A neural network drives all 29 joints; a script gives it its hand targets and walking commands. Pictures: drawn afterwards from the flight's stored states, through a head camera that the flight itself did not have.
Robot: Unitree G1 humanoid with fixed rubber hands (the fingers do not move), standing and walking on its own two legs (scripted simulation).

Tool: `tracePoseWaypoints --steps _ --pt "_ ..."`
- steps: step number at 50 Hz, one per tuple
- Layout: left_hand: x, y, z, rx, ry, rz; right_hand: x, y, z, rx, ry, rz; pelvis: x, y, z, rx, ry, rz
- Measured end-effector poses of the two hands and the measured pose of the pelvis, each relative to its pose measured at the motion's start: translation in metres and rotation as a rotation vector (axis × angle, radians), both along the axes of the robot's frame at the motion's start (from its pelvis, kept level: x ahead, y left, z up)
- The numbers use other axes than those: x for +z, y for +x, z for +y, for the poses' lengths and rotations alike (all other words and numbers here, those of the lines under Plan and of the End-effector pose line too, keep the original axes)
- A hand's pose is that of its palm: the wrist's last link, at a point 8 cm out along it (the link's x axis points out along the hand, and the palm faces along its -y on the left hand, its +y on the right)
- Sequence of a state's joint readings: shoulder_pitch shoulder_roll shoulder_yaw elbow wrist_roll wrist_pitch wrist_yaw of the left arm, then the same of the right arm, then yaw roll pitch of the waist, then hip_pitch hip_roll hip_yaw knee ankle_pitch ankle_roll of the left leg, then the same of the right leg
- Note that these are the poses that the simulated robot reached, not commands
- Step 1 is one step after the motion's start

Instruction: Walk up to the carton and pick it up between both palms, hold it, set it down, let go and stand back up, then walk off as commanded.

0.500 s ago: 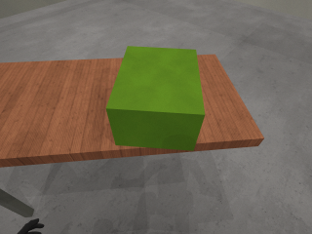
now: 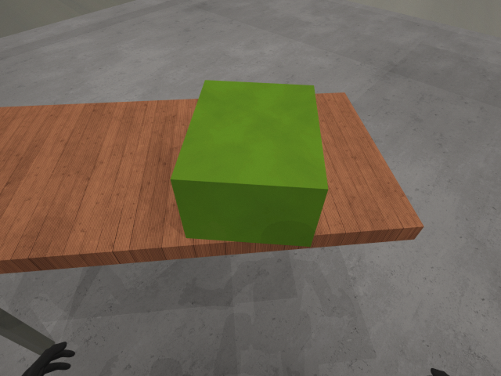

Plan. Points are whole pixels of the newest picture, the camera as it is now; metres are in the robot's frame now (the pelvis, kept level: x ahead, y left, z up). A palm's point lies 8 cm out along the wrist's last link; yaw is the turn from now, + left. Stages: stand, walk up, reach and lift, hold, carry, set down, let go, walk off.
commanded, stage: walk up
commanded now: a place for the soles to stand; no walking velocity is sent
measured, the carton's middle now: (253, 157) +0.55 -0.01 +0.04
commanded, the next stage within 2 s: reach and lift in 0.62 s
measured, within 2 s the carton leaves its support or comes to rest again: neither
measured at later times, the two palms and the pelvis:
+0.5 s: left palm out of the picture +0.14 +0.33 -0.07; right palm out of the picture +0.10 -0.32 -0.08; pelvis +0.01 +0.00 +0.00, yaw +0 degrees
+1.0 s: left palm (55, 358) +0.18 +0.29 -0.03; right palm out of the picture +0.14 -0.30 -0.08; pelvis +0.01 -0.01 +0.01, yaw +0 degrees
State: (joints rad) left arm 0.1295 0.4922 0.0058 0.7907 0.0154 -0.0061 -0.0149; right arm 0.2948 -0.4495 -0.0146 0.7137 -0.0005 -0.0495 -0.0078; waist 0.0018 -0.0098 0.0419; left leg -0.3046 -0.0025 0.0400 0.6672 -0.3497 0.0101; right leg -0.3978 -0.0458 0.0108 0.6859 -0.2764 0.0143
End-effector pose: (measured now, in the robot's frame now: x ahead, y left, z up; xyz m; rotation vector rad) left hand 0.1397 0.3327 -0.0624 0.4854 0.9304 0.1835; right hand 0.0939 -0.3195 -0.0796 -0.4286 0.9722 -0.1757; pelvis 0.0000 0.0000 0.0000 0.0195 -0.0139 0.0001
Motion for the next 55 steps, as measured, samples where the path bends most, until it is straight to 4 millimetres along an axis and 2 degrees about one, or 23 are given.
tracePoseWaypoints --steps 31,35,38,44,48,55 --pt "-0.003 0.004 0.0 -0.001 -0.021 0.023 0.005 0.007 -0.001 0.004 -0.016 -0.008 0.002 0.006 0.002 0.0 -0.003 0.011" --pt "-0.004 0.004 0.003 0.078 0.019 0.113 -0.003 0.011 -0.001 0.013 0.033 -0.058 -0.001 0.002 0.003 0.0 -0.004 -0.003" --pt "0.0 0.008 -0.005 0.115 0.023 0.128 -0.011 0.018 0.003 0.034 0.07 -0.085 -0.003 0.0 0.002 0.0 -0.003 -0.012" --pt "0.019 0.035 -0.029 0.086 -0.003 0.024 -0.017 0.029 0.011 0.016 0.111 -0.15 -0.001 0.003 -0.005 -0.004 0.002 -0.017" --pt "0.027 0.042 -0.037 0.086 -0.034 -0.015 -0.008 0.038 0.016 -0.003 0.12 -0.204 0.004 0.006 -0.011 -0.006 0.007 -0.039" --pt "0.037 0.043 -0.04 0.078 -0.087 -0.079 0.028 0.065 0.029 -0.002 0.108 -0.338 0.013 0.008 -0.011 -0.009 0.004 -0.075"
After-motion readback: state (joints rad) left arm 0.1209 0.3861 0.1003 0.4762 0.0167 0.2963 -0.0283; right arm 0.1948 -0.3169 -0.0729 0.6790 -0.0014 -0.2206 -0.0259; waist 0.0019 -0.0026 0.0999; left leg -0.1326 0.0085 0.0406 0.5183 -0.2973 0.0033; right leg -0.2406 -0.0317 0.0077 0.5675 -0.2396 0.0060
